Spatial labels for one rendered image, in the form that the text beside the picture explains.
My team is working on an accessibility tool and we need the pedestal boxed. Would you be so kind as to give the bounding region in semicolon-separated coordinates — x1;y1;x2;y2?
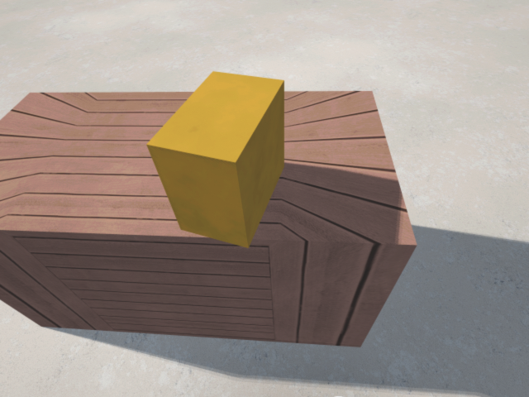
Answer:
0;91;417;347

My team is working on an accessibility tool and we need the carton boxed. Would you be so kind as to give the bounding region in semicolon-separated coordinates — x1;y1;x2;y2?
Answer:
146;71;284;248

